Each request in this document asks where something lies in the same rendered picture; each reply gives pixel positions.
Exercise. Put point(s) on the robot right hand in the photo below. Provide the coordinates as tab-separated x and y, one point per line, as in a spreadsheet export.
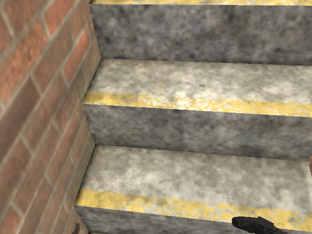
256	225

